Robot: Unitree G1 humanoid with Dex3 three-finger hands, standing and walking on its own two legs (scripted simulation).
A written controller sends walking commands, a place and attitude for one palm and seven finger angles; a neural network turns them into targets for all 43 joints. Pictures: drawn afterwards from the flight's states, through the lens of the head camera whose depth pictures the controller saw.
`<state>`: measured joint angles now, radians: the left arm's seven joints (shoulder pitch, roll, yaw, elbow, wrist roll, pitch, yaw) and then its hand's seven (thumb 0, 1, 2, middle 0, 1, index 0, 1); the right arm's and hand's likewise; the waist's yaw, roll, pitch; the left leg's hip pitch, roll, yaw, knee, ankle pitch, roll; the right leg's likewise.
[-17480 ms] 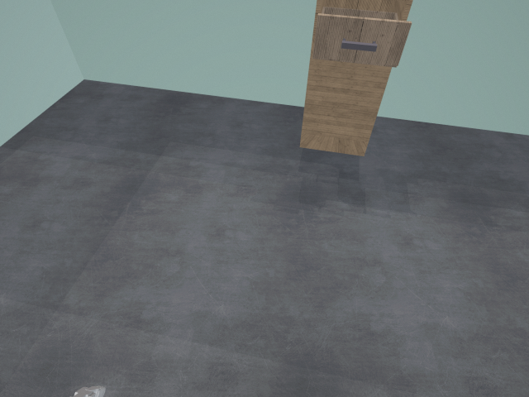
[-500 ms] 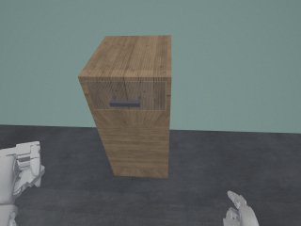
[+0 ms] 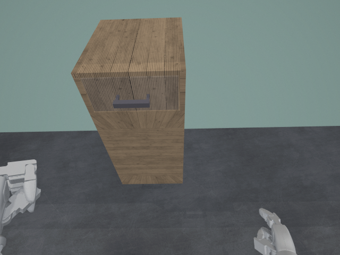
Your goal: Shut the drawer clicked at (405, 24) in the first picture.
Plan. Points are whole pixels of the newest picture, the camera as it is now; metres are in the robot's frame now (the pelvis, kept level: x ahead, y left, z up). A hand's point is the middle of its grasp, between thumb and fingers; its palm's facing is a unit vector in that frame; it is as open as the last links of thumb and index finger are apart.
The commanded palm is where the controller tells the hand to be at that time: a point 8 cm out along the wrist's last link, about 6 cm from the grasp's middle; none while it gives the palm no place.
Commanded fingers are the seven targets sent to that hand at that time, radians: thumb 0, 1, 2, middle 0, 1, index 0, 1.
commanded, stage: step back with the hand held close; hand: left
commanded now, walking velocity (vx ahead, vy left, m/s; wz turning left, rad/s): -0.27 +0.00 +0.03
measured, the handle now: (132, 100) +0.62 +0.19 -0.03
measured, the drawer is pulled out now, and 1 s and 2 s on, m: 0.00 0.00 0.00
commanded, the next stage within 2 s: stop stepping back and stand still in 0.94 s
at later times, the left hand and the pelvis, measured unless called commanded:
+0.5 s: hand out of the picture +0.09 +0.26 +0.15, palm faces +0.39 -0.77 -0.50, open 3.2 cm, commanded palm +0.03 +0.30 +0.17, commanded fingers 0.00 0.90 0.90 -1.40 -1.60 -1.40 -1.60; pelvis -0.08 +0.01 -0.02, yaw +4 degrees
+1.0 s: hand out of the picture +0.03 +0.23 +0.17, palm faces +0.29 -0.85 -0.45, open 3.2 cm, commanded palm -0.03 +0.28 +0.17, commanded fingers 0.00 0.90 0.90 -1.40 -1.60 -1.40 -1.60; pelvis -0.17 +0.01 -0.02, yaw -3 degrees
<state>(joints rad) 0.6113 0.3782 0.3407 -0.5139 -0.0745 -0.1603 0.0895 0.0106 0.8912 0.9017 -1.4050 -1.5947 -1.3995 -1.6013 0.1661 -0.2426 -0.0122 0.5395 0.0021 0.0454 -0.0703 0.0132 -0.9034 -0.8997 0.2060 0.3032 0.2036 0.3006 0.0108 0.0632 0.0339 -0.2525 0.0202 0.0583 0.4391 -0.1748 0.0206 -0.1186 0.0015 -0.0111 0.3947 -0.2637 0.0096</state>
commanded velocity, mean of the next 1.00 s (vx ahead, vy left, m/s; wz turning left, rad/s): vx -0.34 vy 0.00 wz -0.01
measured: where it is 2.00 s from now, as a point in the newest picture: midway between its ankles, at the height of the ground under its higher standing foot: outside the picture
